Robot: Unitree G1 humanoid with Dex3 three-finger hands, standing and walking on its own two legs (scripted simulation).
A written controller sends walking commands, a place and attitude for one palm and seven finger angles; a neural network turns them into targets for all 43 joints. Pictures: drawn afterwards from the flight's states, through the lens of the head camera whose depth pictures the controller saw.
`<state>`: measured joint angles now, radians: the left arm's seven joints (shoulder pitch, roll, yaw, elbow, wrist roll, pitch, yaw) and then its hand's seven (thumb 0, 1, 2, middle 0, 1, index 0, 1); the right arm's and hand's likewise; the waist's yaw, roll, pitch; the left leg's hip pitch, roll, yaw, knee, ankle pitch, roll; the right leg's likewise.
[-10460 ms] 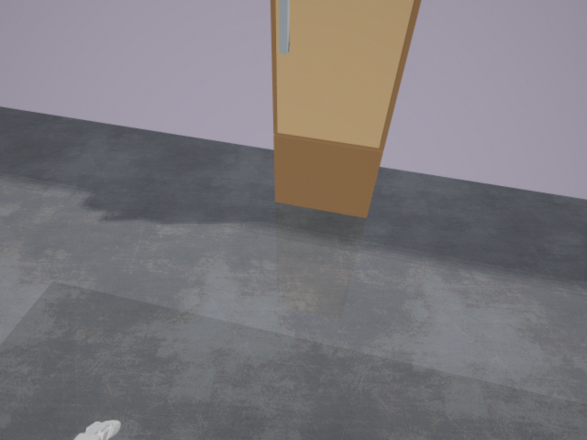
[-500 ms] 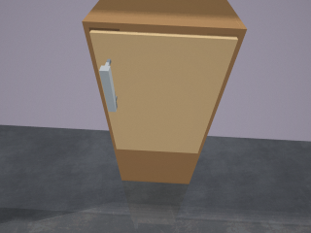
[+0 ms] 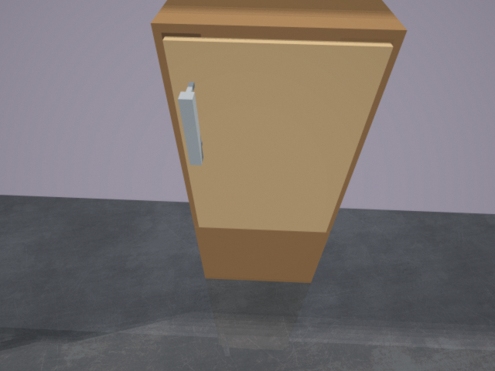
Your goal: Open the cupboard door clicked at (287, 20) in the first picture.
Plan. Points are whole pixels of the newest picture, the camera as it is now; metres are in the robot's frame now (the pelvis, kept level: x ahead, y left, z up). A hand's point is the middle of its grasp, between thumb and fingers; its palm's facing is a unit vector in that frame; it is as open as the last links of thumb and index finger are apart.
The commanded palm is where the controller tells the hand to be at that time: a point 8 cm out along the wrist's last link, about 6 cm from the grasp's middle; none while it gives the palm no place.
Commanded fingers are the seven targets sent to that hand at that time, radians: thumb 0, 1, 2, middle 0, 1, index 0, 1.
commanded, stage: come to a stop and stand still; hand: left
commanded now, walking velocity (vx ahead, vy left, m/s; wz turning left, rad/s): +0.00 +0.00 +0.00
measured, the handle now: (193, 124) +0.57 +0.16 +0.09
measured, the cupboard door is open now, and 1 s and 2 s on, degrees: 0 0 0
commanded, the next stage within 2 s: look again from close up in 0.26 s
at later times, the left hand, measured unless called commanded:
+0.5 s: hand out of the picture +0.02 +0.17 -0.16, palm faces +0.00 -0.98 -0.21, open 7.4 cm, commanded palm none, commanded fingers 0.00 0.90 0.90 -0.20 -0.30 -0.20 -0.30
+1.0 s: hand out of the picture +0.09 +0.15 -0.16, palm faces +0.00 -0.97 -0.25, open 7.3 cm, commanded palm +0.13 +0.20 -0.06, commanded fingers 0.00 0.85 0.88 -0.20 -0.33 -0.20 -0.33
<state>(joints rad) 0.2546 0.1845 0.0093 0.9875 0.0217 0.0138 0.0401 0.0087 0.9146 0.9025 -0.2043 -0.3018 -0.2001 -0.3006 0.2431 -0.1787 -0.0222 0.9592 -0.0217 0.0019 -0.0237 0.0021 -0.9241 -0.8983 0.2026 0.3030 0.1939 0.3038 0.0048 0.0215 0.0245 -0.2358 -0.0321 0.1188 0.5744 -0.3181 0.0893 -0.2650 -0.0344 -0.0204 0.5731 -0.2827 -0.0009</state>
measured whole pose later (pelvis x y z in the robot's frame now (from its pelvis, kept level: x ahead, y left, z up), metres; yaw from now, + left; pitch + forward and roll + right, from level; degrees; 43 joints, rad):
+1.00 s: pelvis +0.04 -0.05 +0.01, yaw +0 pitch +0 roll +0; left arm 0.19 0.21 -0.01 1.07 0.01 -0.02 0.03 0.01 0.91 0.90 -0.21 -0.30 -0.20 -0.30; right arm 0.19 -0.22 0.01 1.10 -0.01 -0.02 -0.02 0.00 -0.91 -0.90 0.20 0.30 0.20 0.30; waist 0.00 0.00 0.03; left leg -0.14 0.01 0.09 0.44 -0.29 0.01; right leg -0.18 0.01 -0.04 0.46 -0.28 -0.03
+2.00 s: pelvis -0.01 -0.02 -0.03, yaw +2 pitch +6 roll -2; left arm 0.18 0.33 0.30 0.15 -0.32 -0.26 -0.41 0.00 -0.09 0.48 -0.27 -0.94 -0.27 -0.94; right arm 0.30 -0.28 0.04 0.60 0.04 -0.29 -0.08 0.01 -0.90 -0.90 0.21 0.30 0.20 0.30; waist 0.01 0.02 -0.06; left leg -0.57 0.00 0.03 0.88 -0.42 0.06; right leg -0.55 -0.01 -0.08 0.81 -0.37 0.00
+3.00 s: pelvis +0.01 -0.06 +0.00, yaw +2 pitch +2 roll -1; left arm -0.09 0.42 0.44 0.34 -0.34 -0.10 -0.49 -0.01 -0.50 0.30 -0.31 -1.20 -0.30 -1.20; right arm 0.28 -0.29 0.05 0.60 0.06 -0.22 -0.11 0.01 -0.91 -0.90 0.21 0.30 0.20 0.30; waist 0.02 0.04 -0.03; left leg -0.34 0.03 0.02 0.64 -0.33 0.00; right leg -0.33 0.03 -0.09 0.61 -0.30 -0.05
